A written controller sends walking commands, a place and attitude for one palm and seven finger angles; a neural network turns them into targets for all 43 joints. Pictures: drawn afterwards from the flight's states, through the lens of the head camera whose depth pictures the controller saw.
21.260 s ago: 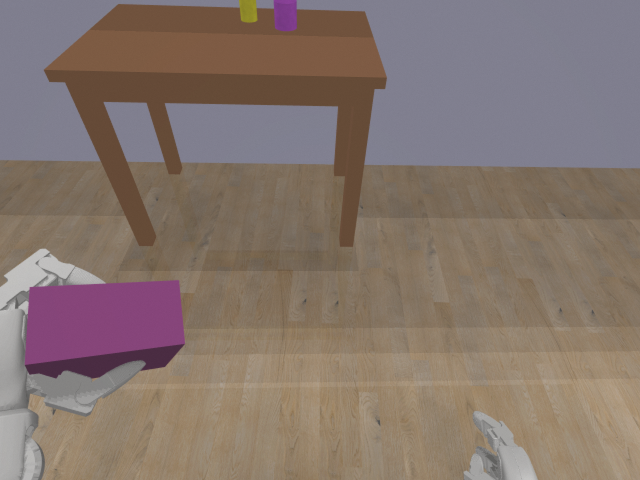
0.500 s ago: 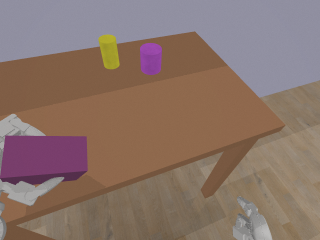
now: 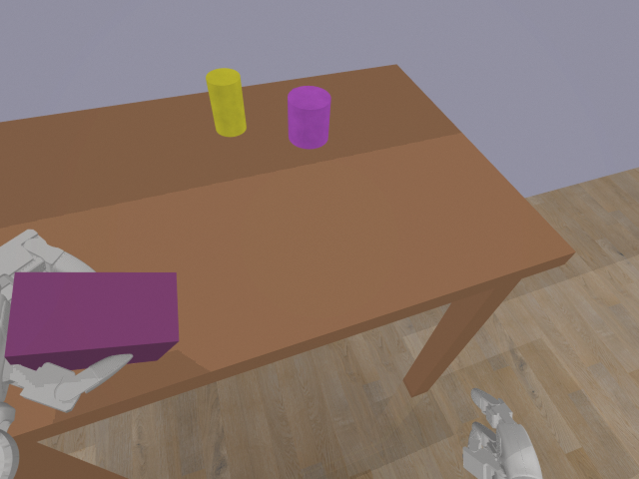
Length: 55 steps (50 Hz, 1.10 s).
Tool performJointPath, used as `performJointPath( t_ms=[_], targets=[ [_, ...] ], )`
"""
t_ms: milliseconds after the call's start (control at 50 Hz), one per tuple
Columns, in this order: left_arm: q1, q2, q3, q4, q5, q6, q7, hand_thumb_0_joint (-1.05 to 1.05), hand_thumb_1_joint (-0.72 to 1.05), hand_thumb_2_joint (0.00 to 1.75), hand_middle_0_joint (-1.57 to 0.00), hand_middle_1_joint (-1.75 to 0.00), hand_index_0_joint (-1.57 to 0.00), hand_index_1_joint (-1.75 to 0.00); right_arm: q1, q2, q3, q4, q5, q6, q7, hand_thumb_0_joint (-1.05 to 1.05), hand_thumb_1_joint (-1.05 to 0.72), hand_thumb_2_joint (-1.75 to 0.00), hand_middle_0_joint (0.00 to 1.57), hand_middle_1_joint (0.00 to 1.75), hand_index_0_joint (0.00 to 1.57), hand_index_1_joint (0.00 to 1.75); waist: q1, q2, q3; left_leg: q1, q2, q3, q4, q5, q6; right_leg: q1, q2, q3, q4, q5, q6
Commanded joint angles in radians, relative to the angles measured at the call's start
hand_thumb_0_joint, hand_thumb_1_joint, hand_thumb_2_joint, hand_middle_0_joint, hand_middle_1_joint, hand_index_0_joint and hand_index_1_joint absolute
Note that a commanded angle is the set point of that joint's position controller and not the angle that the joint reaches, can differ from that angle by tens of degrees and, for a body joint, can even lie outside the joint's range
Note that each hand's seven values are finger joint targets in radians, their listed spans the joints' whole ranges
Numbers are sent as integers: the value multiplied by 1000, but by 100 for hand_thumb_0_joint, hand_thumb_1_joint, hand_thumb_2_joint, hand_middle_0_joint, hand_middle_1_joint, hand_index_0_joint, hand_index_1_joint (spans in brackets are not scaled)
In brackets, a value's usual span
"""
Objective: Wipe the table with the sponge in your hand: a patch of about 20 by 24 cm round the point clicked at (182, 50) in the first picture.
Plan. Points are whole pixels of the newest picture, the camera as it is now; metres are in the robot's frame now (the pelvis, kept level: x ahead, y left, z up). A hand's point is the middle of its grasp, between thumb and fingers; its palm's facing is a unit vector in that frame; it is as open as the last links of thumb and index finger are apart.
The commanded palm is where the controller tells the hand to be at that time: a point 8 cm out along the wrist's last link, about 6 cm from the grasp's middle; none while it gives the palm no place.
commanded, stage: shuffle to correct the standing spot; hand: left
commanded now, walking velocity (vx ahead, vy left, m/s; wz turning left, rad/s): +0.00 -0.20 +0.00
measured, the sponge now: (121, 322) +0.23 +0.21 +0.14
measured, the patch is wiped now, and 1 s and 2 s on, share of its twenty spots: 0.00 0.00 0.00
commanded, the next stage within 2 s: come to a stop and stand still in 0.50 s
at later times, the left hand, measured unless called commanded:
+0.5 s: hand (79, 308) +0.23 +0.24 +0.16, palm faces +0.30 -0.86 -0.41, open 9.9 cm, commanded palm +0.17 +0.28 +0.18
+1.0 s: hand (38, 320) +0.22 +0.27 +0.15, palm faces +0.31 -0.87 -0.39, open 9.9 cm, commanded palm +0.16 +0.31 +0.18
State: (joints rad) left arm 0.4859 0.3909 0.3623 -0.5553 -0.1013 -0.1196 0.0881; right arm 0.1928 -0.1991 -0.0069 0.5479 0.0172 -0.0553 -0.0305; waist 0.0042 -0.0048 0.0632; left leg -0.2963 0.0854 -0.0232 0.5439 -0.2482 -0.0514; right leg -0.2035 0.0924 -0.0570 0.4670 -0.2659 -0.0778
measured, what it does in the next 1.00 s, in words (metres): stands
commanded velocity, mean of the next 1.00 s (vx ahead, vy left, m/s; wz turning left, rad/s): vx -0.01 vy -0.11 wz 0.00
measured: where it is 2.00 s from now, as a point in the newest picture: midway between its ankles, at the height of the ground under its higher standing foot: outside the picture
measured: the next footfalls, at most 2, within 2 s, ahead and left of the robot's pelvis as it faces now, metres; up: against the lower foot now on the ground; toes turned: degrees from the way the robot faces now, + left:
none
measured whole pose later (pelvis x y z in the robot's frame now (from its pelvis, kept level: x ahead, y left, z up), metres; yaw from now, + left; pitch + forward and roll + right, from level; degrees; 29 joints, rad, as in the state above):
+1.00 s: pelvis +0.00 +0.03 +0.00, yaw -1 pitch -1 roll -1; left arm 0.47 0.40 0.37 -0.46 -0.07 -0.24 0.08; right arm 0.24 -0.26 -0.01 0.59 0.00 -0.16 0.00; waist 0.00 -0.04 0.07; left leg -0.29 0.04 0.01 0.55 -0.25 -0.01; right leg -0.21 0.05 -0.03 0.50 -0.28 -0.03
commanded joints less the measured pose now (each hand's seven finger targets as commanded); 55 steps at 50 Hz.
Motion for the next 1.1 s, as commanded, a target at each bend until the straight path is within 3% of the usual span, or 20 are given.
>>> performJointPath(
  t_ms=[0,300,360,520,600,620,640,660,680,700,720,740,780,800,820,880,920,980,1020,1080],
  targets=[
    [-72,183,134,-229,0,-69,27,0,10,130,-120,-160,-120,-160,-77,-121,-50,-156,4,-52,-14,0,-90,-90,20,30,20,30,-11,81,-150,76,73,-58,-74,87,84,15,-151,114,-88,189,35],
    [-40,186,142,-218,-6,-60,23,0,10,130,-120,-160,-120,-160,-73,-119,-52,-156,8,-43,-9,0,-90,-90,20,30,20,30,-14,48,-162,89,67,-40,-25,147,78,26,-166,125,-86,255,25],
    [-35,186,140,-242,-7,-63,25,0,10,130,-120,-160,-120,-160,-78,-121,-53,-156,9,-44,-9,0,-90,-90,20,30,20,30,-14,94,-173,105,79,-56,-41,200,82,31,-160,115,-68,279,25],
    [-9,186,139,-218,-8,-61,23,0,10,130,-120,-160,-120,-160,-82,-120,-50,-152,14,-42,-7,0,-90,-90,20,30,20,30,-14,103,-175,119,88,-55,-44,252,82,47,-155,101,-73,312,34],
    [-17,183,142,-209,-6,-61,24,0,10,130,-120,-160,-120,-160,-75,-119,-55,-156,13,-38,-6,0,-90,-90,20,30,20,30,-13,48,-185,111,68,-27,2,221,76,60,-179,130,-91,351,40],
    [-890,949,399,-523,3,-240,34,0,10,130,-120,-160,-120,-160,109,-155,100,-186,53,-39,-100,0,-90,-90,20,30,20,30,-44,139,-198,101,10,-40,7,364,82,8,-128,85,-140,76,126],
    [-512,386,378,-43,31,-156,21,0,10,130,-120,-160,-120,-160,50,-59,-29,-143,35,-98,-54,0,-90,-90,20,30,20,30,-17,38,-163,120,66,-17,32,241,73,-121,-156,90,-105,18,77],
    [-387,333,270,47,21,-130,4,0,10,130,-120,-160,-120,-160,10,-150,-34,-125,-15,-112,-27,0,-90,-90,20,30,20,30,1,37,-145,137,8,35,26,161,61,-121,-115,135,-100,122,49],
    [-360,363,276,-2,18,-140,-3,0,10,130,-120,-160,-120,-160,14,-177,-49,-128,-31,-123,-10,0,-90,-90,20,30,20,30,14,26,-179,97,-15,51,57,112,61,-85,-143,170,-105,207,49],
    [-279,320,234,13,8,-155,-10,0,10,130,-120,-160,-120,-160,22,-181,-50,-133,-31,-132,7,0,-90,-90,20,30,20,30,19,-11,-197,39,-40,53,95,105,67,-14,-183,202,-95,307,49],
    [-173,248,179,61,1,-153,-12,0,10,130,-120,-160,-120,-160,7,-171,-38,-126,-20,-144,28,0,-90,-90,20,30,20,30,28,7,-238,62,-51,54,95,111,76,8,-190,203,-64,361,44],
    [-101,208,150,35,2,-159,-13,0,10,130,-120,-160,-120,-160,44,-180,-45,-140,-15,-144,41,0,-90,-90,20,30,20,30,34,-22,-219,28,-47,56,101,147,80,43,-205,184,-56,462,52],
    [-65,194,142,-47,-2,-177,-5,0,10,130,-120,-160,-120,-160,17,-171,-39,-150,-3,-161,62,0,-90,-90,20,30,20,30,40,-67,-195,28,-54,58,81,184,88,66,-217,156,-40,577,75],
    [-50,181,138,-65,-5,-181,-3,0,10,130,-120,-160,-120,-160,-1,-168,-39,-150,0,-167,65,0,-90,-90,20,30,20,30,36,-75,-182,54,-51,46,56,175,90,37,-216,155,-43,542,79],
    [-58,213,154,-89,-10,-186,12,0,10,130,-120,-160,-120,-160,-37,-165,-26,-139,3,-171,62,0,-90,-90,20,30,20,30,33,-4,-206,122,-45,34,9,164,90,-11,-200,140,-32,406,61],
    [-109,244,205,-126,7,-195,25,0,10,130,-120,-160,-120,-160,-56,-175,-36,-130,-13,-166,37,0,-90,-90,20,30,20,30,21,-11,-140,77,-30,14,-14,142,80,-14,-181,143,-76,324,55],
    [-153,280,221,-162,12,-193,37,0,10,130,-120,-160,-120,-160,-83,-172,-30,-118,-12,-159,25,0,-90,-90,20,30,20,30,13,58,-170,112,-30,-1,-40,107,78,-22,-181,157,-79,241,35],
    [-178,212,174,-154,21,-181,39,0,10,130,-120,-160,-120,-160,-82,-170,-33,-116,-14,-155,13,0,-90,-90,20,30,20,30,9,105,-157,104,-7,-24,-85,116,78,5,-164,119,-82,213,41],
    [-177,213,163,-168,26,-169,44,0,10,130,-120,-160,-120,-160,-94,-162,-31,-112,-5,-157,8,0,-90,-90,20,30,20,30,9,137,-175,128,5,-35,-113,110,81,13,-159,106,-74,186,45],
    [-155,146,123,-168,42,-156,41,0,10,130,-120,-160,-120,-160,-87,-161,-29,-118,-13,-154,10,0,-90,-90,20,30,20,30,7,95,-168,126,25,-48,-130,113,85,24,-148,68,-83,189,56]
  ],
)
